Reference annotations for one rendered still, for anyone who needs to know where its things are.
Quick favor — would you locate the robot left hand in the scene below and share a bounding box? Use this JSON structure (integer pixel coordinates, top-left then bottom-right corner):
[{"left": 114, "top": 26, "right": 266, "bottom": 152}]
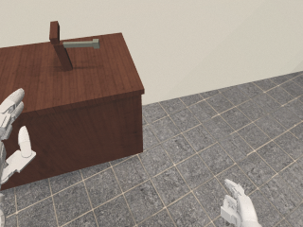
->
[{"left": 0, "top": 88, "right": 36, "bottom": 190}]

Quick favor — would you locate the counter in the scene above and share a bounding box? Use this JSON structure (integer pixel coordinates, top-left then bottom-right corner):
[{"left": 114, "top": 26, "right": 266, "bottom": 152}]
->
[{"left": 0, "top": 21, "right": 145, "bottom": 191}]

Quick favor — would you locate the tap lever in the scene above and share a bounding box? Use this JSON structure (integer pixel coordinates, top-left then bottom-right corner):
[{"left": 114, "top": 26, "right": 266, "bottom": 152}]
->
[{"left": 62, "top": 39, "right": 100, "bottom": 49}]

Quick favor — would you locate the robot right hand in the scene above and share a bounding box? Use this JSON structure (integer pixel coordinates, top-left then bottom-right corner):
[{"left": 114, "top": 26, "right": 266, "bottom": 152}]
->
[{"left": 221, "top": 179, "right": 258, "bottom": 227}]

